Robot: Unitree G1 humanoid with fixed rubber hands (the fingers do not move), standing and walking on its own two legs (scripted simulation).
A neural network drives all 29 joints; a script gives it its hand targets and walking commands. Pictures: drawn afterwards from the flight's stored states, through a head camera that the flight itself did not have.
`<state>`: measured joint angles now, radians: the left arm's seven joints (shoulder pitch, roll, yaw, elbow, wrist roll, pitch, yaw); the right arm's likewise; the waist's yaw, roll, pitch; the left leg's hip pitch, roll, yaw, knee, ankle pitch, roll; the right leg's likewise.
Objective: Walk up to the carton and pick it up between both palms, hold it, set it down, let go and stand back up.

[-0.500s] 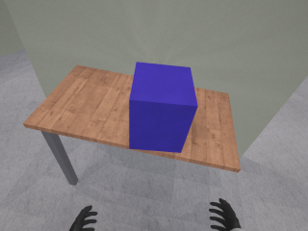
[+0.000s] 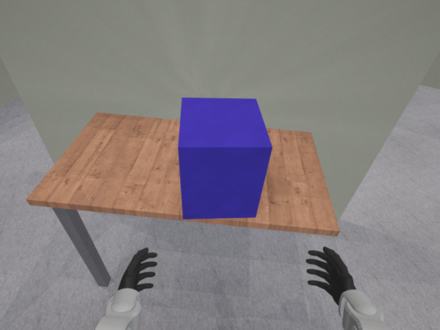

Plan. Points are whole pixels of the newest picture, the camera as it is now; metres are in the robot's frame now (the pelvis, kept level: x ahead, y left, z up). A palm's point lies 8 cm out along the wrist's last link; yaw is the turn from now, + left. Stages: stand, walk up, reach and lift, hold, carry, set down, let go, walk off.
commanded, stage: reach and lift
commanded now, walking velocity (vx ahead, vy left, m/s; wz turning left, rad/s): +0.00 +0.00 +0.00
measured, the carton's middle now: (219, 158) +0.55 +0.02 +0.00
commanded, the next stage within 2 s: none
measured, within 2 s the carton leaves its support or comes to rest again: neither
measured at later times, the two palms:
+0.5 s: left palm (134, 244) +0.30 +0.20 -0.03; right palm (322, 239) +0.33 -0.21 -0.02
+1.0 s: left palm (137, 212) +0.35 +0.20 +0.01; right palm (327, 211) +0.37 -0.21 +0.03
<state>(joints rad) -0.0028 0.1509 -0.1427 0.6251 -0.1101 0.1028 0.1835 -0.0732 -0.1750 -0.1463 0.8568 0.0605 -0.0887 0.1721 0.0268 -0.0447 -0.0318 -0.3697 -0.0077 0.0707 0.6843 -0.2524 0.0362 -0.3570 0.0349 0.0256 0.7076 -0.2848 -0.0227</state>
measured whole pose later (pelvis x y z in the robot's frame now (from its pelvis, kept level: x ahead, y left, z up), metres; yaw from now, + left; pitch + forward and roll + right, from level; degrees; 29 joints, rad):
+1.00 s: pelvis +0.06 -0.03 +0.02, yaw +0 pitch +8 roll +0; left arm -0.23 0.19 0.04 0.84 -0.16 -0.39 0.07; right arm -0.30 -0.20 0.14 0.97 0.32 -0.40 0.02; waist 0.02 -0.06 -0.15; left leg -0.42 0.02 0.04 0.50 -0.22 -0.01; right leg -0.40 0.08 0.02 0.49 -0.23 -0.06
